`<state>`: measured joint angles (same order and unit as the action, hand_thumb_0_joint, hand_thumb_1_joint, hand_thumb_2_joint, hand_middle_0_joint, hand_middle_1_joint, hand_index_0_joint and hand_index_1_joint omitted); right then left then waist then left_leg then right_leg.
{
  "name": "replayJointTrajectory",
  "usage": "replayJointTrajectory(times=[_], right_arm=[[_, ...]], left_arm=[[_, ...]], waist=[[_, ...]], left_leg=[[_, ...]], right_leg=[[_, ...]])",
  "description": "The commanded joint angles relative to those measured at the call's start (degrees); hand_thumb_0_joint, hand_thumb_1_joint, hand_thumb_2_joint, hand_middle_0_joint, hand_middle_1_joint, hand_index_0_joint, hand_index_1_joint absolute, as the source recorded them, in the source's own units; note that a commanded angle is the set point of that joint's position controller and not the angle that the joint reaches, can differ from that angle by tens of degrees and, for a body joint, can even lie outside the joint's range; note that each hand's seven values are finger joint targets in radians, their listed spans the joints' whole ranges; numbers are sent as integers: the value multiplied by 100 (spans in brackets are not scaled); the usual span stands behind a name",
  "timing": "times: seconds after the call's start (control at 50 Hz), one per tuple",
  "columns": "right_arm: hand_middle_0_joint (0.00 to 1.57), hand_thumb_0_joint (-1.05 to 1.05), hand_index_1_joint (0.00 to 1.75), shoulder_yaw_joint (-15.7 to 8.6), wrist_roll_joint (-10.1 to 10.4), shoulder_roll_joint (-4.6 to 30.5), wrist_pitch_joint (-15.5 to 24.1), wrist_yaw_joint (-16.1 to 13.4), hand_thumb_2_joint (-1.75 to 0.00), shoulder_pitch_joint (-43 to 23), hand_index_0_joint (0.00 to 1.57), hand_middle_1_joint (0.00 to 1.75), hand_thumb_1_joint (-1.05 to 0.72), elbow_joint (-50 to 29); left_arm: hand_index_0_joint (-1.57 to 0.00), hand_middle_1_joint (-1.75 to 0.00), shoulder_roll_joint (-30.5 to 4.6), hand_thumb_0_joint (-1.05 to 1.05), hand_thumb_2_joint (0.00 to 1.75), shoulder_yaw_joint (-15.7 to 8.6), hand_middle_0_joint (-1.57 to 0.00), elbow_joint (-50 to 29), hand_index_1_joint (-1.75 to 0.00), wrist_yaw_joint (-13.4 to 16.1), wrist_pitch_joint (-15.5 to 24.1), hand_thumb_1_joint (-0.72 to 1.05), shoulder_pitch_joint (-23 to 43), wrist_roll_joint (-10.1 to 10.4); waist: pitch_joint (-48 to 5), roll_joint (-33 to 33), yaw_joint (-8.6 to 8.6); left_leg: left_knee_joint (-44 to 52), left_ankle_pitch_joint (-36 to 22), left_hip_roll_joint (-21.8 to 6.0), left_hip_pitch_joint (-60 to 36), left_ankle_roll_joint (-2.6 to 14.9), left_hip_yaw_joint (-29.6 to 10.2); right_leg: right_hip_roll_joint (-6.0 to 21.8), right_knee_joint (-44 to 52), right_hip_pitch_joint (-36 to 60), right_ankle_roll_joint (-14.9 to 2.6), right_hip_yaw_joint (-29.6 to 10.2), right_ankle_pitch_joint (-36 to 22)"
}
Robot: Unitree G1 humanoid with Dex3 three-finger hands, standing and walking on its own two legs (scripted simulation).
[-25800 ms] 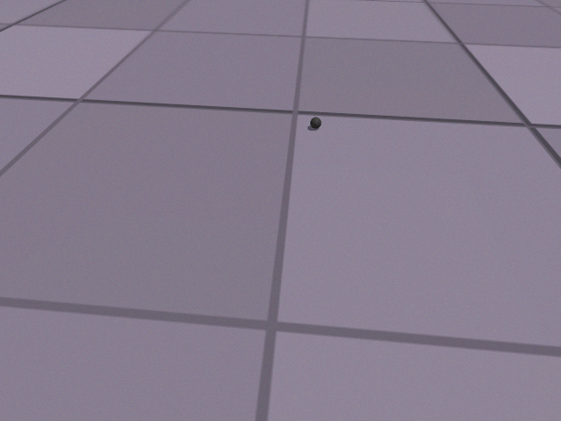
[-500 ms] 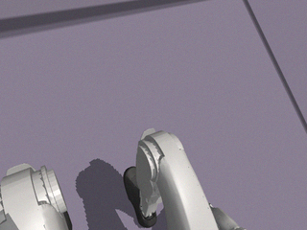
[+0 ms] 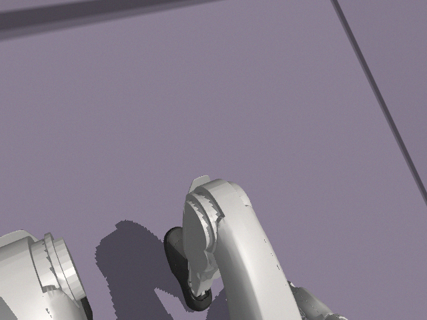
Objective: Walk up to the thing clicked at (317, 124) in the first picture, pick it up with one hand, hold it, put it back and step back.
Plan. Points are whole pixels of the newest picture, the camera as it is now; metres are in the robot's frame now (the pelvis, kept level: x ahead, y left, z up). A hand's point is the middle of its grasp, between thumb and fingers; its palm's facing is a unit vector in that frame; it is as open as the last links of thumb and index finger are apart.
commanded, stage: open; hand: left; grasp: from above
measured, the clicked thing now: out of the picture +0.43 +0.37 -0.26
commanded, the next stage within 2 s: withdraw in 0.86 s
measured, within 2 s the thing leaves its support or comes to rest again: rests again in 0.36 s
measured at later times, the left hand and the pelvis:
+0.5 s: hand out of the picture +0.43 +0.35 -0.23, palm faces -0.42 -0.16 -0.89, open 12.8 cm; pelvis +0.00 +0.00 +0.00, yaw -1 degrees
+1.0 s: hand out of the picture +0.43 +0.35 -0.23, palm faces -0.43 -0.16 -0.89, open 13.8 cm; pelvis +0.00 +0.00 +0.00, yaw -1 degrees
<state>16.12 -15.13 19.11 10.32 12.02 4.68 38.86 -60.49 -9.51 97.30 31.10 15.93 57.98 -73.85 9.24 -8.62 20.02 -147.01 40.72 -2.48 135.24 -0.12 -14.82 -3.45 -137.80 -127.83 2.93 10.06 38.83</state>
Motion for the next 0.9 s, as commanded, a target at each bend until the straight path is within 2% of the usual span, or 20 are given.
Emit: replayJointTrajectory(times=[0.0, 0.02, 0.04, 0.1, 0.18, 0.24, 0.26, 0.28, 0.34, 0.36, 0.4, 0.42, 0.44, 0.52, 0.54, 0.6, 0.64, 0.68, 0.82, 0.88], right_arm=[[20, 0, 30, -518, 0, 1839, 19, -74, -90, 945, 20, 30, -89, -49], [20, 0, 30, -499, -9, 1838, 12, -79, -90, 962, 20, 30, -89, 17], [20, 0, 30, -516, -6, 1857, 38, -68, -90, 966, 20, 30, -89, -25], [20, 0, 30, -519, -17, 1860, 58, -53, -90, 936, 20, 30, -89, -2], [20, 0, 30, -488, -19, 1841, 137, 5, -90, 902, 20, 30, -89, -3], [20, 0, 30, -480, -11, 1861, 157, 28, -90, 921, 20, 30, -89, 18], [20, 0, 30, -477, -28, 1853, 164, 48, -90, 986, 20, 30, -89, 52], [20, 0, 30, -497, -32, 1878, 176, 63, -90, 923, 20, 30, -89, -8], [20, 0, 30, -469, 8, 1828, 167, 41, -90, 886, 20, 30, -89, -24], [20, 0, 30, -467, 11, 1806, 189, 59, -90, 928, 20, 30, -89, 20], [20, 0, 30, -462, 40, 1850, 213, 66, -90, 917, 20, 30, -89, -32], [20, 0, 30, -517, 65, 1940, 204, 43, -90, 914, 20, 30, -89, -91], [20, 0, 30, -513, 68, 1915, 201, 43, -90, 919, 20, 30, -89, -105], [20, 0, 30, -507, 76, 1897, 161, 35, -90, 1062, 20, 30, -89, -80], [20, 0, 30, -521, 106, 1872, 159, 13, -90, 944, 20, 30, -89, -119], [20, 0, 30, -447, 76, 1827, 112, 7, -90, 993, 20, 30, -89, -93], [20, 0, 30, -452, 87, 1825, 82, -20, -90, 971, 20, 30, -89, -73], [20, 0, 30, -417, 85, 1771, 58, -28, -90, 997, 20, 30, -89, -77], [20, 0, 30, -454, 40, 1858, -26, -69, -90, 924, 20, 30, -88, -69], [20, 0, 30, -450, 26, 1839, -16, -52, -90, 917, 20, 30, -88, -82]], left_arm=[[-88, -81, -1407, 0, 83, 72, -86, -742, -79, 325, 117, 55, 1485, -17], [-80, -80, -1618, 0, 81, -102, -78, -820, -78, 388, 142, 47, 1481, -3], [-72, -80, -1462, 0, 79, 28, -70, -667, -78, 387, 121, 39, 1433, -64], [-51, -81, -1387, 0, 72, 49, -48, -654, -77, 466, 108, 15, 1435, -47], [-36, -84, -1371, 0, 76, 104, -34, -693, -82, 549, 12, -16, 1485, -63], [-29, -87, -1374, 0, 81, 28, -27, -642, -85, 617, -66, -26, 1387, 14], [-26, -88, -1287, 0, 82, 142, -24, -504, -86, 593, -122, -29, 1390, -30], [-26, -90, -1362, 0, 82, 67, -24, -416, -88, 584, -161, -28, 1373, -10], [-20, -93, -1267, 0, 87, 143, -18, -586, -91, 530, -258, -38, 1460, 89], [-18, -94, -1124, 0, 89, 294, -17, -447, -92, 480, -308, -40, 1412, 97], [-12, -98, -1199, 0, 92, 291, -11, -542, -97, 420, -333, -46, 1475, 116], [-11, -99, -1479, 0, 94, 10, -10, -718, -98, 423, -319, -47, 1465, 211], [-9, -100, -1356, 0, 96, 111, -9, -509, -99, 375, -349, -51, 1291, 144], [-7, -102, -1467, 0, 100, -71, -7, -591, -102, 240, -293, -53, 1375, 238], [-7, -102, -1394, 0, 100, 3, -7, -740, -102, 206, -246, -54, 1403, 286], [-6, -102, -1350, 0, 101, 71, -7, -594, -102, 118, -141, -54, 1364, 228], [-6, -101, -1476, 0, 101, 32, -6, -834, -102, 92, -55, -55, 1409, 207], [-7, -102, -1419, 0, 102, 95, -7, -810, -102, 77, 22, -53, 1439, 194], [-7, -103, -1445, 0, 98, 79, -6, -758, -102, 263, 123, -49, 1362, 60], [-7, -103, -1312, 0, 99, 193, -6, -1042, -102, 342, 100, -50, 1539, -25]], waist=[[-3666, 3059, 244], [-3695, 3183, 200], [-3585, 3152, 252], [-3655, 3211, 235], [-3719, 3234, 190], [-3838, 3296, 144], [-3667, 3329, 213], [-3628, 3176, 224], [-3806, 3207, 129], [-3632, 3187, 198], [-3682, 3113, 203], [-3862, 3145, 135], [-3786, 3166, 138], [-3600, 2914, 258], [-3692, 3037, 161], [-3530, 3011, 314], [-3723, 3039, 227], [-3730, 3036, 272], [-3634, 3232, 190], [-3803, 3443, 159]], left_leg=[[1464, -1140, -106, -2890, 45, 598], [1505, -1168, -117, -2906, 34, 579], [1512, -1104, -113, -2935, 20, 566], [1519, -1262, -122, -3022, 1, 538], [1454, -1387, -140, -3011, 20, 574], [1562, -1533, -131, -3105, -19, 528], [1535, -1482, -119, -3019, -8, 566], [1517, -1370, -140, -2927, 7, 534], [1517, -1350, -118, -2889, 39, 600], [1479, -1310, -119, -2881, 44, 603], [1502, -1249, -120, -2898, 47, 573], [1550, -1346, -121, -2962, 39, 546], [1576, -1378, -115, -3007, 18, 540], [1532, -1255, -109, -2760, 69, 548], [1531, -1267, -121, -2824, 58, 576], [1508, -1229, -121, -2744, 49, 550], [1497, -1317, -126, -2845, 50, 561], [1427, -1356, -131, -2886, 49, 564], [1581, -1213, -132, -2905, 2, 509], [1601, -1500, -130, -3155, -33, 519]], right_leg=[[-230, 1149, 1804, -389, 568, -1397], [-242, 1157, 1847, -401, 593, -1405], [-213, 1097, 1705, -397, 603, -1369], [-245, 1100, 1712, -393, 642, -1507], [-280, 1135, 1820, -389, 583, -1648], [-264, 1082, 1834, -395, 639, -1734], [-257, 1082, 1752, -391, 632, -1714], [-265, 1093, 1763, -383, 637, -1623], [-278, 1210, 1887, -387, 575, -1623], [-274, 1184, 1788, -387, 557, -1594], [-264, 1174, 1784, -396, 557, -1531], [-255, 1192, 1893, -385, 582, -1571], [-244, 1141, 1863, -404, 564, -1577], [-233, 1231, 1939, -374, 555, -1506], [-245, 1245, 1947, -387, 526, -1490], [-231, 1211, 1915, -385, 548, -1478], [-253, 1238, 2038, -388, 528, -1545], [-242, 1230, 2057, -376, 531, -1587], [-248, 1175, 1793, -410, 627, -1429], [-267, 1125, 1813, -416, 638, -1655]])
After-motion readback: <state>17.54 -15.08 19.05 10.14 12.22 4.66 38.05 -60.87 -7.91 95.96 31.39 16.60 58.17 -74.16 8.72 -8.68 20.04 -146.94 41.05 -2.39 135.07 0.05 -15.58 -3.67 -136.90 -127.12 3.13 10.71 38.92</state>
